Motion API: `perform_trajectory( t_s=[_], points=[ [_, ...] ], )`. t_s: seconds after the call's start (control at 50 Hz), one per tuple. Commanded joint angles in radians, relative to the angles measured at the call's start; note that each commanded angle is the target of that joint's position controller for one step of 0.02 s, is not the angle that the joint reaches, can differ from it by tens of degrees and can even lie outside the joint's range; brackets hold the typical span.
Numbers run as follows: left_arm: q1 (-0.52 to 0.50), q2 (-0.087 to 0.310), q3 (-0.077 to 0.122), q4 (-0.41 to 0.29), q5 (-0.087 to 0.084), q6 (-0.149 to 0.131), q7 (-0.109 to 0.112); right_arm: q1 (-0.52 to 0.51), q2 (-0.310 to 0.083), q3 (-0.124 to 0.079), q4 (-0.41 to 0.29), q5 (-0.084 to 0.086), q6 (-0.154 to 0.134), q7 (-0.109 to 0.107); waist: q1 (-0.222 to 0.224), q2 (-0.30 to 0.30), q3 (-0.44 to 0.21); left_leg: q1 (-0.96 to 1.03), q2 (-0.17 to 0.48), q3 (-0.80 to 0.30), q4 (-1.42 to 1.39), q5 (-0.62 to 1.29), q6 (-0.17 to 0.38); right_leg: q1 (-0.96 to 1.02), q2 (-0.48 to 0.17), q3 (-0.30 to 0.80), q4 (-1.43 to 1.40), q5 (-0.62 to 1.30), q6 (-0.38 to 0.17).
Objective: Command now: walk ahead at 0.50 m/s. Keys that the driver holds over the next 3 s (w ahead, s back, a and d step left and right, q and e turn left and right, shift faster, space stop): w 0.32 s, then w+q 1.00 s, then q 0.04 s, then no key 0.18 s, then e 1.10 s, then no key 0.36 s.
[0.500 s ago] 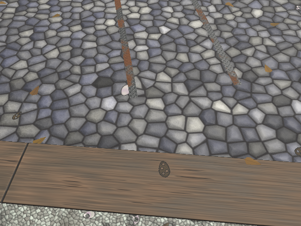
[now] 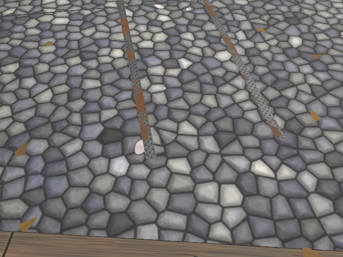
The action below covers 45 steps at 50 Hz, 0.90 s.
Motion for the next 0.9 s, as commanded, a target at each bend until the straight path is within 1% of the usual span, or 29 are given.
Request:
perform_trajectory(
  t_s=[0.02, 0.04, 0.1, 0.14, 0.2, 0.24, 0.32, 0.34, 0.36, 0.38, 0.4, 0.42, 0.44, 0.46, 0.48, 0.5, 0.52, 0.54, 0.56, 0.58, 0.64, 0.68, 0.7, 0.74, 0.76, 0.8, 0.84, 0.86, 0.9],
  points=[
    [-0.002, -0.015, -0.002, -0.063, -0.003, 0.004, 0.006, 0.063, -0.029, -0.005, -0.030, -0.003, -0.016, -0.009, 0.018, 0.058, 0.003, 0.128, 0.275, -0.282, -0.286, 0.092, 0.206, -0.213, -0.088, 0.044, -0.020, 0.072, -0.004],
    [-0.010, -0.004, 0.001, -0.062, -0.008, 0.008, -0.002, 0.075, -0.037, -0.008, -0.032, -0.005, -0.025, -0.005, 0.017, 0.068, 0.017, 0.112, 0.259, -0.245, -0.301, 0.106, 0.206, -0.236, -0.088, 0.025, -0.055, 0.115, 0.005],
    [-0.110, 0.003, 0.000, -0.090, -0.008, 0.023, -0.016, 0.145, -0.044, -0.005, -0.014, -0.033, -0.034, 0.023, 0.002, 0.060, 0.030, 0.093, 0.243, -0.161, -0.292, 0.281, 0.218, -0.297, -0.094, -0.018, -0.236, 0.331, 0.039],
    [-0.193, -0.010, -0.006, -0.119, -0.010, 0.037, -0.020, 0.185, -0.054, -0.005, 0.005, -0.024, -0.031, 0.046, -0.012, 0.061, 0.025, 0.063, 0.223, -0.114, -0.275, 0.385, 0.212, -0.249, -0.071, -0.056, -0.363, 0.430, 0.055],
    [-0.262, 0.021, 0.001, -0.146, -0.015, 0.057, -0.018, 0.246, -0.076, -0.008, 0.039, -0.015, -0.030, 0.071, -0.022, 0.087, 0.038, 0.121, 0.241, -0.115, -0.254, 0.435, 0.212, -0.244, -0.043, -0.055, -0.469, 0.476, 0.056],
    [-0.318, 0.048, 0.011, -0.166, -0.020, 0.059, -0.013, 0.283, -0.073, -0.006, 0.061, -0.018, -0.025, 0.074, -0.030, 0.073, 0.049, 0.237, 0.261, -0.130, -0.241, 0.433, 0.198, -0.297, -0.035, -0.034, -0.547, 0.475, 0.043],
    [-0.412, 0.056, 0.022, -0.194, -0.033, 0.059, -0.004, 0.319, -0.083, -0.016, 0.099, -0.019, -0.004, 0.066, -0.039, 0.087, 0.062, 0.410, 0.299, -0.130, -0.212, 0.442, 0.155, -0.303, -0.011, -0.048, -0.646, 0.371, 0.003],
    [-0.444, 0.059, 0.026, -0.205, -0.033, 0.055, -0.001, 0.319, -0.081, -0.017, 0.100, -0.022, 0.002, 0.066, -0.038, 0.092, 0.051, 0.387, 0.288, -0.125, -0.190, 0.502, 0.143, -0.229, 0.012, -0.081, -0.645, 0.319, -0.008],
    [-0.434, 0.072, 0.034, -0.207, -0.041, 0.048, 0.002, 0.302, -0.097, -0.022, 0.097, -0.022, 0.005, 0.066, -0.009, 0.101, 0.031, 0.353, 0.276, -0.121, -0.146, 0.625, 0.131, -0.116, 0.039, -0.114, -0.655, 0.314, -0.025],
    [-0.371, 0.095, 0.045, -0.190, -0.054, 0.038, 0.006, 0.278, -0.116, -0.030, 0.089, -0.025, 0.003, 0.067, 0.034, 0.097, -0.009, 0.283, 0.238, -0.103, -0.064, 0.754, 0.097, 0.056, 0.057, -0.123, -0.639, 0.359, -0.054],
    [-0.195, 0.142, 0.062, -0.138, -0.068, 0.027, 0.012, 0.262, -0.113, -0.032, 0.072, -0.028, -0.002, 0.071, 0.083, 0.056, -0.149, 0.157, 0.163, -0.066, 0.112, 0.701, 0.037, 0.362, 0.027, -0.085, -0.549, 0.468, -0.112],
    [0.061, 0.167, 0.059, -0.084, -0.063, 0.022, 0.011, 0.422, 0.003, 0.007, 0.066, -0.042, -0.017, 0.077, 0.106, -0.155, -0.414, -0.242, 0.014, -0.057, 0.444, 0.252, -0.042, 0.928, -0.212, 0.257, -0.603, 0.406, -0.323],
    [0.313, 0.142, 0.055, -0.005, -0.031, 0.022, 0.025, 0.351, -0.008, 0.011, 0.063, -0.027, -0.016, 0.097, 0.201, -0.160, -0.455, -0.430, -0.061, -0.104, 0.766, -0.454, -0.043, 1.034, -0.364, 0.572, -0.779, 0.279, -0.354],
    [0.297, 0.150, 0.067, 0.027, -0.006, 0.004, 0.036, 0.176, -0.070, -0.024, 0.032, 0.001, -0.013, 0.097, 0.208, -0.071, -0.191, -0.535, 0.018, -0.201, 0.948, -0.390, 0.002, 0.773, -0.316, 0.493, -0.842, 0.088, -0.226],
    [0.117, 0.138, 0.066, -0.008, -0.023, -0.006, 0.048, 0.122, -0.078, -0.033, 0.028, 0.005, -0.020, 0.071, 0.137, -0.033, -0.020, -0.512, 0.089, -0.196, 0.950, -0.280, 0.018, 0.479, -0.310, 0.358, -0.890, 0.073, -0.186],
    [0.034, 0.071, 0.043, -0.024, -0.036, -0.002, 0.058, 0.130, -0.041, -0.022, 0.023, -0.015, -0.019, 0.050, 0.081, -0.026, -0.030, -0.417, 0.135, -0.196, 0.884, -0.222, 0.035, 0.349, -0.294, 0.273, -0.928, 0.151, -0.180],
    [-0.014, 0.003, 0.023, -0.035, -0.041, -0.001, 0.064, 0.106, 0.012, -0.006, 0.016, -0.030, -0.013, 0.046, 0.050, -0.007, -0.023, -0.365, 0.167, -0.199, 0.848, -0.160, 0.039, 0.277, -0.270, 0.192, -0.953, 0.239, -0.163],
    [-0.043, -0.032, 0.012, -0.047, -0.037, -0.001, 0.065, 0.106, 0.045, 0.002, 0.015, -0.030, -0.003, 0.050, 0.022, 0.003, -0.014, -0.327, 0.178, -0.194, 0.828, -0.130, 0.037, 0.221, -0.257, 0.133, -0.983, 0.300, -0.153],
    [-0.046, -0.043, 0.010, -0.049, -0.032, -0.008, 0.065, 0.124, 0.049, 0.000, 0.018, -0.019, 0.005, 0.055, 0.002, 0.004, -0.009, -0.316, 0.179, -0.188, 0.803, -0.124, 0.034, 0.197, -0.246, 0.084, -1.005, 0.321, -0.148],
    [-0.039, -0.031, 0.017, -0.046, -0.029, -0.020, 0.064, 0.122, 0.038, -0.003, 0.017, -0.010, 0.008, 0.064, -0.002, -0.006, 0.002, -0.324, 0.178, -0.179, 0.774, -0.106, 0.027, 0.182, -0.231, 0.028, -1.022, 0.339, -0.146],
    [0.024, -0.010, 0.019, -0.017, 0.007, -0.045, 0.054, 0.059, 0.021, -0.005, -0.011, -0.013, 0.013, 0.079, 0.005, 0.016, 0.030, -0.389, 0.191, -0.172, 0.630, 0.072, 0.006, 0.181, -0.223, -0.094, -1.039, 0.472, -0.154],
    [0.076, 0.009, 0.018, 0.012, 0.018, -0.048, 0.042, -0.005, 0.017, -0.004, -0.039, -0.013, 0.027, 0.082, 0.015, 0.008, 0.029, -0.400, 0.191, -0.149, 0.533, 0.177, -0.009, 0.211, -0.220, -0.153, -1.030, 0.570, -0.159],
    [0.109, 0.012, 0.017, 0.029, 0.026, -0.047, 0.037, 0.004, 0.020, -0.002, -0.042, -0.017, 0.034, 0.083, 0.010, -0.004, 0.029, -0.421, 0.195, -0.171, 0.557, 0.237, -0.009, 0.247, -0.243, -0.152, -1.013, 0.639, -0.168],
    [0.126, 0.011, 0.010, 0.031, 0.028, -0.051, 0.027, -0.003, 0.003, -0.007, -0.045, -0.021, 0.042, 0.085, 0.011, 0.000, 0.036, -0.457, 0.184, -0.156, 0.533, 0.307, -0.009, 0.300, -0.233, -0.195, -0.976, 0.638, -0.163],
    [0.162, -0.014, 0.001, 0.057, 0.034, -0.053, 0.031, -0.049, -0.006, -0.010, -0.062, -0.015, 0.041, 0.081, 0.027, 0.009, 0.055, -0.541, 0.199, -0.208, 0.472, 0.385, -0.011, 0.391, -0.247, -0.182, -0.957, 0.597, -0.155],
    [0.231, -0.022, -0.009, 0.075, 0.020, -0.052, 0.043, -0.107, -0.012, -0.016, -0.072, -0.011, 0.037, 0.073, 0.057, 0.001, 0.073, -0.611, 0.179, -0.179, 0.362, 0.463, -0.016, 0.507, -0.225, -0.206, -0.928, 0.532, -0.132],
    [0.303, -0.028, -0.019, 0.100, 0.024, -0.045, 0.045, -0.181, 0.002, -0.014, -0.095, -0.007, 0.040, 0.076, 0.081, -0.024, 0.098, -0.630, 0.173, -0.151, 0.323, 0.465, -0.008, 0.558, -0.243, -0.203, -0.909, 0.552, -0.125],
    [0.298, -0.031, -0.022, 0.103, 0.022, -0.043, 0.043, -0.213, 0.006, -0.010, -0.098, 0.000, 0.038, 0.079, 0.081, -0.009, 0.126, -0.600, 0.183, -0.153, 0.226, 0.510, -0.004, 0.548, -0.220, -0.240, -0.917, 0.509, -0.100],
    [0.310, -0.006, -0.016, 0.110, 0.009, -0.031, 0.039, -0.268, 0.011, -0.005, -0.117, -0.002, 0.047, 0.080, 0.097, -0.003, 0.149, -0.500, 0.161, -0.093, 0.141, 0.477, 0.005, 0.516, -0.199, -0.278, -0.931, 0.453, -0.091]
  ],
)
Next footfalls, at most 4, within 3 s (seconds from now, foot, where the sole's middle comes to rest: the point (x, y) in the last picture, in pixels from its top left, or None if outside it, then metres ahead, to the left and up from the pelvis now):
0.38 right None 0.41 -0.13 -0.78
1.10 left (122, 207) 0.77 0.23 -0.88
1.52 right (125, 148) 1.11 0.24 -0.88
1.86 left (90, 175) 0.94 0.40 -0.88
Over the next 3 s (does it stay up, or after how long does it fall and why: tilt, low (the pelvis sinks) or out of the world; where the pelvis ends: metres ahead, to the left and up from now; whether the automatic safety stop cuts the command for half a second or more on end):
stays up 1.01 0.27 -0.11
